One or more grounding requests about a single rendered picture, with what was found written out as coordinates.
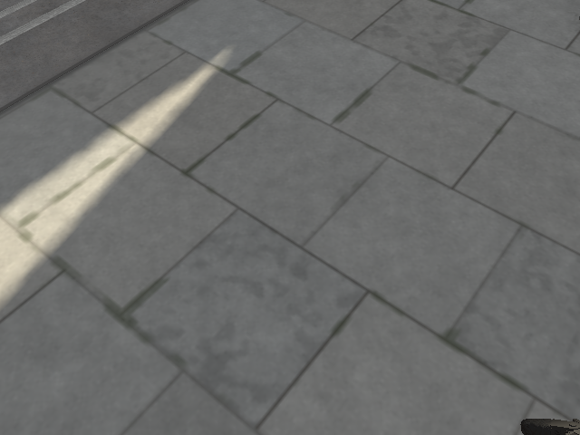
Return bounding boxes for stairs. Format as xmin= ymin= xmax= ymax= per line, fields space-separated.
xmin=0 ymin=0 xmax=71 ymax=36

